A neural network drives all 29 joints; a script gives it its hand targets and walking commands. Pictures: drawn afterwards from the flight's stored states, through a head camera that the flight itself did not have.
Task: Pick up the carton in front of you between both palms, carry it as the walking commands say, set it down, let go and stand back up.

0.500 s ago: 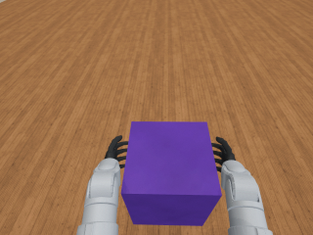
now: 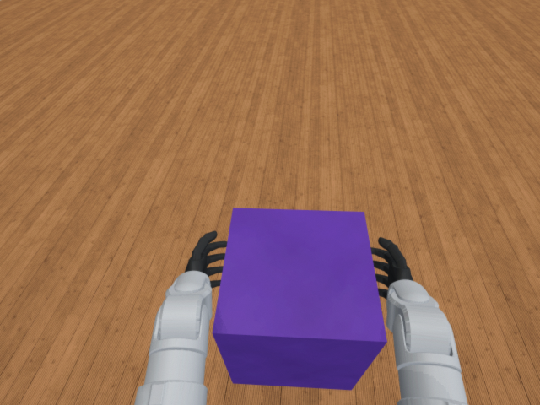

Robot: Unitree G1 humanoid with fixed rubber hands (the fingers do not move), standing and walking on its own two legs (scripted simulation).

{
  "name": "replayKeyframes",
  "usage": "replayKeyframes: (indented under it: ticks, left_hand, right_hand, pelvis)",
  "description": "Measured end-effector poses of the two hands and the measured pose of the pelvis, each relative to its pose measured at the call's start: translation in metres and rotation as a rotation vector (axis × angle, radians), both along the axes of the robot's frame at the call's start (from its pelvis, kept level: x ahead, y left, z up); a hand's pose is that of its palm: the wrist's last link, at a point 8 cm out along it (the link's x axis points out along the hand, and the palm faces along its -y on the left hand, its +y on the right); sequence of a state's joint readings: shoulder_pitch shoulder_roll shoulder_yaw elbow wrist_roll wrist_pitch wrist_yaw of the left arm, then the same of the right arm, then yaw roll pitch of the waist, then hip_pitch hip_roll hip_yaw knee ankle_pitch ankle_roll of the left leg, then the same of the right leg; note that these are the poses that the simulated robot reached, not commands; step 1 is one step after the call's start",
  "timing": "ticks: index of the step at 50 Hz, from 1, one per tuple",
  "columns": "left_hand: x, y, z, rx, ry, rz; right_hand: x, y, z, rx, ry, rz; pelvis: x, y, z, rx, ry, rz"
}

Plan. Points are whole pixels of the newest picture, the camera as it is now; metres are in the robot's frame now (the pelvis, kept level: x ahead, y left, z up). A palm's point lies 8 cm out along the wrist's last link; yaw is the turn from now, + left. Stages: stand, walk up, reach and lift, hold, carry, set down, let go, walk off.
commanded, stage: hold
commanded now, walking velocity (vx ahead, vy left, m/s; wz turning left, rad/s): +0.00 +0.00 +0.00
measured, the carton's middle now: (294, 302) +0.30 -0.01 -0.04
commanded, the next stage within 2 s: set down in 0.82 s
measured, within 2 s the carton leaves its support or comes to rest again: neither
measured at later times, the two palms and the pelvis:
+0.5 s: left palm (193, 301) +0.25 +0.13 +0.05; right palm (402, 288) +0.27 -0.16 +0.04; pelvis -0.03 -0.03 +0.00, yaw +4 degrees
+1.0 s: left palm (196, 284) +0.28 +0.13 +0.05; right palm (396, 272) +0.30 -0.16 +0.04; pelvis -0.01 -0.04 +0.00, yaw +4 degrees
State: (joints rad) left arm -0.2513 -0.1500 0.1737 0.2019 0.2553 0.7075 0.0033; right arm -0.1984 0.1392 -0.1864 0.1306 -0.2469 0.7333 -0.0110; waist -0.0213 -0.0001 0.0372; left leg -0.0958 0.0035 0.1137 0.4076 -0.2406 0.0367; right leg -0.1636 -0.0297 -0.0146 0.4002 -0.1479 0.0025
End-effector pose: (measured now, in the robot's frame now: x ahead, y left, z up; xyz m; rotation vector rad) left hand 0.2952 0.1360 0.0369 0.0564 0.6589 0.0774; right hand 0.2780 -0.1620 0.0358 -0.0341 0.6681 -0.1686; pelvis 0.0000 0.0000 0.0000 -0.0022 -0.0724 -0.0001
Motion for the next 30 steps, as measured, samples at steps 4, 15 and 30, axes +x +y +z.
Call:
replayKeyframes:
  ticks: [4,15,30]
  left_hand:
    - [-0.018,0.018,0.001,-0.001,-0.001,0.076]
    - [-0.038,0.016,0.008,-0.007,-0.011,0.133]
    - [-0.042,-0.005,0.013,-0.002,-0.017,0.134]
  right_hand:
    - [0.006,0.017,0.002,0.001,-0.001,0.075]
    - [0.0,0.016,0.008,0.022,-0.011,0.117]
    - [-0.003,-0.005,0.011,0.036,-0.017,0.111]
  pelvis:
    - [-0.005,-0.004,0.001,0.003,-0.035,0.029]
    - [-0.021,-0.019,-0.001,0.002,-0.088,0.07]
    - [-0.027,-0.04,-0.002,0.007,-0.106,0.078]
